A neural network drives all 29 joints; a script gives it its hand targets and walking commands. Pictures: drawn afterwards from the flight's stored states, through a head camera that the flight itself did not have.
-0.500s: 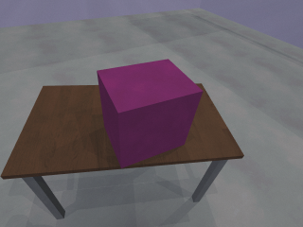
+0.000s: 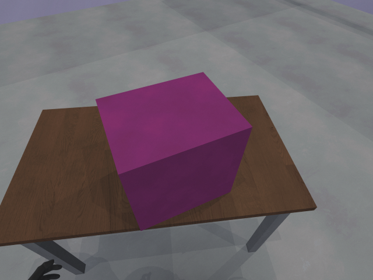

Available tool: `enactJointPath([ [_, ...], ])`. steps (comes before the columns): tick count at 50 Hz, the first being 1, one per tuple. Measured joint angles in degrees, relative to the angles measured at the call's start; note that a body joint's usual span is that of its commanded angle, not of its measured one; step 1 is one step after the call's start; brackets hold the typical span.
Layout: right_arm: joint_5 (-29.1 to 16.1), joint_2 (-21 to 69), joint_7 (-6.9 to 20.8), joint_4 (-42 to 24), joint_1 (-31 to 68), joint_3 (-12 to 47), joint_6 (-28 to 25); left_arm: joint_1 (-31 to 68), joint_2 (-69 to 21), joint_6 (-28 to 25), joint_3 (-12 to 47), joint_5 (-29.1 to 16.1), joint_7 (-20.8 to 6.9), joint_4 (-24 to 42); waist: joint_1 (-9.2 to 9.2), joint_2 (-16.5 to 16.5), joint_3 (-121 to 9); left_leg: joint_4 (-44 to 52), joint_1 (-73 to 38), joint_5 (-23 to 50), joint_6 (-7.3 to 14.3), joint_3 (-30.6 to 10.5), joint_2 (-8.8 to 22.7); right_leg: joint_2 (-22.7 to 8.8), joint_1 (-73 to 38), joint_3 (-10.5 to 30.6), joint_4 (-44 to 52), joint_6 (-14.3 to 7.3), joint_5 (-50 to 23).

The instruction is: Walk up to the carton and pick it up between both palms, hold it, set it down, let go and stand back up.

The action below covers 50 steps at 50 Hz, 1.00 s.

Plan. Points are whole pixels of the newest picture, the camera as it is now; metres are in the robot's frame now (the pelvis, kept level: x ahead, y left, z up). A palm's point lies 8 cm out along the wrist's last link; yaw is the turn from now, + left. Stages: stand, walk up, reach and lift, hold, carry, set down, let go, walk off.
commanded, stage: walk up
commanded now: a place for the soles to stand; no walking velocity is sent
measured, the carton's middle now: (171, 151) +0.46 +0.01 -0.02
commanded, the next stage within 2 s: reach and lift in 1.94 s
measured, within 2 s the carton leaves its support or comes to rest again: neither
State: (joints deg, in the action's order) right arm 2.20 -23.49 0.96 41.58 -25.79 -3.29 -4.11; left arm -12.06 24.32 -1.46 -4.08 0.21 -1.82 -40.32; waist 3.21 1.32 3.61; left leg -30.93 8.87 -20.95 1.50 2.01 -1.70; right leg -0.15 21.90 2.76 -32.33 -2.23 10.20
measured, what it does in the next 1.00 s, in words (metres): steps on the spot: left foot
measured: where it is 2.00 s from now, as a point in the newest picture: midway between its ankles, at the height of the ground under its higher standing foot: outside the picture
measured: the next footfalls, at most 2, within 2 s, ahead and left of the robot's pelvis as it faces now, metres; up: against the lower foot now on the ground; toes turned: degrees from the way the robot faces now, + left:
left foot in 0.48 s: +0.05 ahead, +0.12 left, +0.00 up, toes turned +3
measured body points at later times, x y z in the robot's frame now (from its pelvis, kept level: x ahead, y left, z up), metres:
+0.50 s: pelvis +0.01 -0.01 +0.00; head +0.03 +0.00 +0.44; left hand +0.17 +0.30 -0.09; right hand +0.05 -0.33 -0.10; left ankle +0.01 +0.12 -0.73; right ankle +0.08 -0.11 -0.73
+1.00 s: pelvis +0.02 +0.00 +0.00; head +0.05 +0.00 +0.45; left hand +0.19 +0.32 -0.07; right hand +0.14 -0.31 -0.09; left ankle +0.01 +0.12 -0.73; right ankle +0.08 -0.12 -0.73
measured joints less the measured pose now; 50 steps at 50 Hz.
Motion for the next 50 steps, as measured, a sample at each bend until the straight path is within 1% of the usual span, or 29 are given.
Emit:
enactJointPath([
  [1,0.0,-0.1,-0.1,0.0,0.9,0.0,0.5,0.4,-0.3,-0.4,0.0,0.0,0.1,0.0,0.03,-0.9,0.4,-3.2,0.8,-1.5,-0.1,-0.2,0.9,0.7,-0.3,-0.5,-0.1,0.3,-1.7],
  [2,-0.1,0.1,-0.2,0.0,1.8,0.0,1.0,0.7,-0.6,-0.8,0.0,0.0,0.1,-0.1,0.01,-1.5,0.9,-7.0,2.1,-1.5,-0.1,-0.5,1.6,1.4,-0.4,-0.9,-1.4,0.3,-1.1],
  [4,-0.1,0.7,-0.2,0.0,3.3,0.2,1.6,0.6,-0.7,-1.1,0.0,0.0,0.4,-0.1,0.02,-1.3,0.9,-13.3,4.8,-5.1,-0.1,-1.1,1.3,1.5,-0.9,-1.0,-2.7,0.2,1.2],
  [6,-0.1,0.7,-0.3,0.0,4.2,0.3,2.0,0.3,-0.7,-1.0,0.0,0.0,0.6,-0.1,0.05,-0.9,0.8,-16.1,7.2,-9.0,-0.1,-1.2,1.1,1.1,-1.7,-1.0,-2.6,-0.4,2.2],
  [7,-0.1,0.5,-0.3,0.0,4.6,0.3,2.1,0.2,-0.7,-0.9,0.0,0.0,0.6,-0.1,0.07,-0.9,0.8,-16.5,8.3,-9.3,-0.1,-1.2,1.2,1.1,-1.9,-1.0,-2.6,-0.6,2.2],
  [10,-0.1,-0.1,-0.3,0.0,5.0,0.3,2.6,0.0,-0.7,-0.6,0.0,0.0,0.6,-0.1,0.08,-1.1,1.0,-16.5,11.1,-8.8,-0.1,-1.3,2.1,1.1,-1.9,-1.2,-2.6,-0.7,2.2],
  [13,-0.1,-0.2,-0.3,0.0,4.7,0.3,3.5,0.0,-0.7,-0.2,0.0,0.0,0.7,-0.1,0.09,-1.3,1.2,-16.5,12.3,-6.6,-0.1,-1.4,2.6,1.1,-1.8,-1.2,-2.6,-0.8,2.2],
  [18,-0.1,-0.2,-0.3,0.0,3.9,0.3,4.2,0.8,-0.7,0.9,0.0,0.0,0.7,-0.1,0.1,-1.4,1.2,-14.0,10.6,-3.3,-0.1,-1.4,2.8,1.2,-1.8,-1.4,-2.6,-0.8,2.2],
  [21,-0.1,-0.2,-0.3,0.0,3.5,0.3,4.1,1.7,-0.7,1.5,0.0,0.0,0.7,-0.1,0.12,-1.2,1.2,-10.5,8.1,-1.9,-0.1,-1.4,2.7,1.2,-1.8,-1.8,-2.6,-0.7,2.3],
  [24,-0.1,0.0,-0.3,0.1,3.4,0.3,3.3,2.9,-0.7,2.3,0.0,0.0,0.7,-0.1,0.1,-0.5,1.3,-4.3,4.7,1.4,-0.4,-1.3,2.2,1.0,-1.2,-1.9,-3.7,-0.1,2.8],
  [26,-0.1,0.7,-0.4,0.2,3.6,0.3,2.7,3.2,-0.7,2.9,0.0,0.0,0.6,-0.1,0.08,0.8,1.2,-4.2,4.7,1.9,-1.0,-1.2,1.8,0.6,-1.2,-1.6,-3.8,0.0,3.9],
  [29,-0.1,0.9,-0.4,0.2,5.0,0.3,1.8,2.6,-0.7,3.0,0.0,0.0,0.6,-0.1,0.07,1.6,1.0,-4.1,4.8,1.9,-1.1,-1.0,2.0,0.6,-1.3,-1.6,-3.6,0.0,7.1],
  [31,-0.1,0.9,-0.4,0.2,6.5,0.3,1.5,2.1,-0.7,2.9,0.0,0.0,0.4,-0.1,0.06,2.0,1.0,-4.1,5.0,1.9,-1.1,-0.9,2.0,0.6,-1.5,-1.6,-2.7,0.0,6.1],
  [35,-0.1,0.9,-0.4,0.2,9.5,0.3,0.9,1.2,-0.7,2.6,0.0,0.0,0.4,-0.1,0.07,2.2,0.7,-4.1,5.0,1.7,-1.1,-0.9,1.8,0.4,-2.2,-1.6,-0.8,0.0,0.8],
  [40,-0.1,0.9,-0.4,0.3,12.7,0.3,1.0,1.2,-0.7,2.3,0.0,0.0,0.4,-0.1,0.07,1.1,0.5,-4.1,4.9,1.4,-1.1,-0.9,1.9,0.4,-2.2,-1.6,-0.8,1.2,1.6],
  [50,-0.1,0.9,-0.4,0.3,14.3,0.3,1.3,2.8,-0.7,1.4,0.0,0.0,0.4,-0.1,0.08,-2.0,0.5,-3.2,4.5,1.4,-1.1,-0.9,1.9,0.4,-2.2,-1.6,-0.8,1.7,2.0],
])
